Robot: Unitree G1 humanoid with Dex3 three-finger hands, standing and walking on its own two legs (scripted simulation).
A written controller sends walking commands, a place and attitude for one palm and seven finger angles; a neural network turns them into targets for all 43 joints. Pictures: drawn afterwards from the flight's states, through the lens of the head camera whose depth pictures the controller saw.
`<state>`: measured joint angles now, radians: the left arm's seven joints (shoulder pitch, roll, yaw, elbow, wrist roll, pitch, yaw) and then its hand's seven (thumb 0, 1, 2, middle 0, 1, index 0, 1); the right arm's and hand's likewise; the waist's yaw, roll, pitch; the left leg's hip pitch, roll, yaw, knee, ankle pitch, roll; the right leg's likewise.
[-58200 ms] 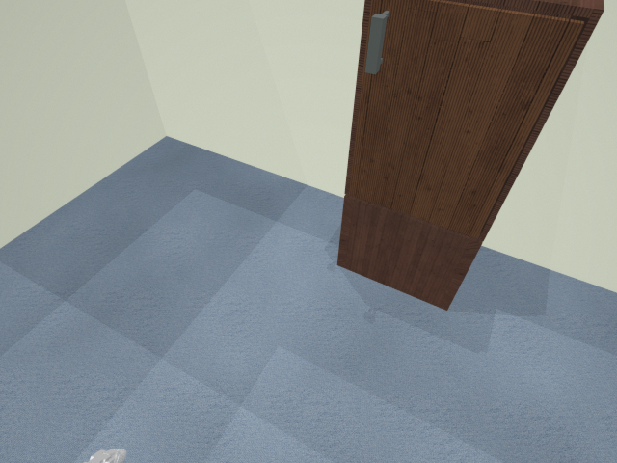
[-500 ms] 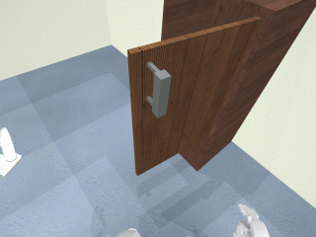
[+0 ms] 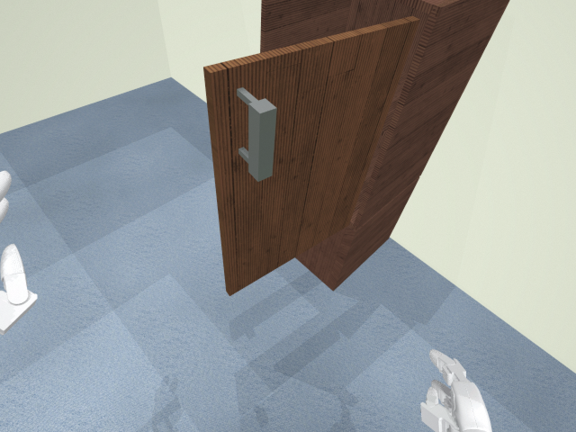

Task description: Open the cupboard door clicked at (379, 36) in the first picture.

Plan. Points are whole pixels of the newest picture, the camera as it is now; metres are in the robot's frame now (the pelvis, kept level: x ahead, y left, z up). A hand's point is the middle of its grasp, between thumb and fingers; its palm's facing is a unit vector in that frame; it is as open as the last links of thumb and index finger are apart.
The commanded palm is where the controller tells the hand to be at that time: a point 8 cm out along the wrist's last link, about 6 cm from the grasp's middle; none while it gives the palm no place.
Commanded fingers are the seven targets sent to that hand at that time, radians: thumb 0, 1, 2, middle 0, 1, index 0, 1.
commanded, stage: stop stepping back and stand still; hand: left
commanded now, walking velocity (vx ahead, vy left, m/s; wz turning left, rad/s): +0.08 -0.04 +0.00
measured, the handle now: (252, 134) +0.48 +0.09 +0.16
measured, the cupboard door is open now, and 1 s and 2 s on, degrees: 82 82 82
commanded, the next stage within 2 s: let the arm hang, fingers relaxed in 0.50 s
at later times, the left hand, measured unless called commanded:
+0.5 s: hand out of the picture +0.16 +0.27 +0.18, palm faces +0.42 -0.80 -0.43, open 7.4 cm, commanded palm +0.09 +0.32 +0.18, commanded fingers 0.00 0.90 0.90 -0.20 -0.30 -0.20 -0.30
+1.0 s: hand out of the picture -0.02 +0.18 -0.17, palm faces +0.19 -0.96 -0.19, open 6.8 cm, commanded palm none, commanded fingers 0.00 0.90 0.90 -0.20 -0.30 -0.20 -0.30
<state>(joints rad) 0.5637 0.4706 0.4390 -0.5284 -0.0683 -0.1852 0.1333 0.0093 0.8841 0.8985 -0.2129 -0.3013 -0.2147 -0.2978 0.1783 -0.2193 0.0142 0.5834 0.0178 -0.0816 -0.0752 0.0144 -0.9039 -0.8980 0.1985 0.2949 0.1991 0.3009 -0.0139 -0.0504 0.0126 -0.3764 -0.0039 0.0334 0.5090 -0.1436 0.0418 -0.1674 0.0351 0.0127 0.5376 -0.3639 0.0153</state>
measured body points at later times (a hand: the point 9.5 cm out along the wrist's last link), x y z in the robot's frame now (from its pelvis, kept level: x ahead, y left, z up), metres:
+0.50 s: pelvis -0.04 +0.01 +0.01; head -0.04 +0.03 +0.46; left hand +0.13 +0.31 +0.20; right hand +0.10 -0.20 -0.08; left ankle -0.01 +0.11 -0.73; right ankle -0.04 -0.09 -0.71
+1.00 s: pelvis -0.04 -0.01 +0.00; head -0.02 +0.01 +0.45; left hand -0.03 +0.23 -0.16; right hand +0.04 -0.24 -0.14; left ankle -0.06 +0.14 -0.73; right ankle -0.05 -0.08 -0.73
